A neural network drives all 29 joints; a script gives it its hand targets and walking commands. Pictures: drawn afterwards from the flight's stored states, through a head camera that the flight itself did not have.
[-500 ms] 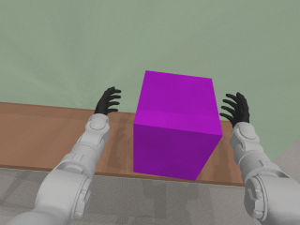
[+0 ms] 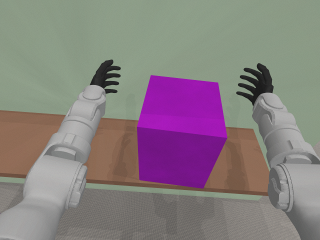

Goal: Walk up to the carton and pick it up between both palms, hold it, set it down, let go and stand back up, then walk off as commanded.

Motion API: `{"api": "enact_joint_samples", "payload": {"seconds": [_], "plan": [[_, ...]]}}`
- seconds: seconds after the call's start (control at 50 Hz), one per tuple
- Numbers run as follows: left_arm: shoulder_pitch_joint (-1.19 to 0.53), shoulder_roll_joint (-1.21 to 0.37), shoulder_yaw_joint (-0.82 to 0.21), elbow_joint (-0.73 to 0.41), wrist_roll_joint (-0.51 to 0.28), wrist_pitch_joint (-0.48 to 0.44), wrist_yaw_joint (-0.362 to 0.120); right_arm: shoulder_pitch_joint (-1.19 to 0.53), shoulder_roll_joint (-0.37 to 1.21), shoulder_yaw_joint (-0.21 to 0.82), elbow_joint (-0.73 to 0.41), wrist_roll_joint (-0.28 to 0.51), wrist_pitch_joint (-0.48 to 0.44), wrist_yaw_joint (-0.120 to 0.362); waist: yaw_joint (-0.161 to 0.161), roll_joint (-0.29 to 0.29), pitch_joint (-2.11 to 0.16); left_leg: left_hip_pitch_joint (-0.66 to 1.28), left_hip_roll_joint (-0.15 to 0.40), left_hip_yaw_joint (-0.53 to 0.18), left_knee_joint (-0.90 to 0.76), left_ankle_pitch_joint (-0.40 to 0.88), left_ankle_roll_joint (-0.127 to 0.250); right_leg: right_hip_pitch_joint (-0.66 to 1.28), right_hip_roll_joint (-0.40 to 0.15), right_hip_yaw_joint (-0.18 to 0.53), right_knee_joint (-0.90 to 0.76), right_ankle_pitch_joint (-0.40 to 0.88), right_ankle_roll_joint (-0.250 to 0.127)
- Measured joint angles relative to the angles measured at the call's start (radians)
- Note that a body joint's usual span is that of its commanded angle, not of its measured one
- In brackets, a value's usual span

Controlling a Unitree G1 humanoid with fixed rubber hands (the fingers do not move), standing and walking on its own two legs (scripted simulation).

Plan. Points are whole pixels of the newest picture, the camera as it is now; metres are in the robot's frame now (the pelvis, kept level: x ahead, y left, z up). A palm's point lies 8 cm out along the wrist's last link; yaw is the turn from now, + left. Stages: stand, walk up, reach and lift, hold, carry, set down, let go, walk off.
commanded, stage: set down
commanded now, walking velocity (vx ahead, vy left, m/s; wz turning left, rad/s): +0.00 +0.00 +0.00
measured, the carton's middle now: (177, 132) +0.42 -0.09 +0.02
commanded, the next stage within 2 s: none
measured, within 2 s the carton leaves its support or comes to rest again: neither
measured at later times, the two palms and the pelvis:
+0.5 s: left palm (92, 108) +0.41 +0.13 +0.15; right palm (262, 123) +0.34 -0.27 +0.14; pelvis -0.03 -0.01 +0.00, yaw +0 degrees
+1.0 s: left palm (86, 130) +0.37 +0.15 +0.11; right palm (255, 144) +0.30 -0.25 +0.11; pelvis -0.03 -0.01 +0.00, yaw +0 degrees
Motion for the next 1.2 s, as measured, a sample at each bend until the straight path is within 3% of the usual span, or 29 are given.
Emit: {"api": "enact_joint_samples", "payload": {"seconds": [0.2, 0.34, 0.5, 0.84, 1.02, 1.2], "plan": [[0.003, 0.014, 0.013, -0.15, 0.0, 0.126, -0.045, 0.039, -0.003, 0.024, -0.115, 0.001, 0.041, -0.026, 0.007, -0.009, 0.042, 0.009, 0.0, 0.0, -0.01, 0.017, 0.0, 0.004, 0.0, 0.0, 0.0, 0.012, -0.003], [0.059, 0.015, 0.078, -0.26, 0.0, 0.16, -0.072, 0.175, 0.006, 0.032, -0.287, 0.001, 0.049, -0.049, 0.022, -0.013, 0.09, 0.021, 0.0, 0.0, -0.03, 0.041, 0.0, 0.006, 0.0, 0.0, 0.0, 0.025, -0.009], [0.181, 0.014, 0.111, -0.34, 0.0, 0.142, -0.09, 0.318, 0.044, 0.032, -0.475, 0.001, 0.05, -0.074, 0.024, -0.013, 0.099, 0.027, 0.0, 0.0, -0.043, 0.059, 0.0, 0.006, 0.0, 0.0, 0.0, 0.035, -0.013], [0.273, 0.015, 0.111, -0.367, 0.0, 0.121, -0.101, 0.414, 0.126, 0.032, -0.532, 0.001, 0.071, -0.096, 0.03, -0.039, 0.085, 0.032, 0.0, 0.0, -0.046, 0.065, 0.0, 0.01, 0.0, 0.0, 0.0, 0.04, -0.016], [0.445, 0.011, 0.111, -0.559, 0.0, 0.129, -0.117, 0.57, 0.139, 0.031, -0.68, 0.001, 0.047, -0.099, 0.032, -0.039, 0.097, 0.044, 0.0, 0.0, -0.048, 0.06, 0.0, 0.022, 0.0, 0.0, 0.0, 0.033, -0.016], [0.575, 0.01, 0.111, -0.666, 0.0, 0.1, -0.122, 0.699, 0.14, 0.032, -0.804, 0.001, 0.028, -0.088, 0.045, -0.039, 0.103, 0.047, 0.0, 0.0, -0.049, 0.059, 0.0, 0.024, 0.0, 0.0, 0.0, 0.032, -0.016]]}}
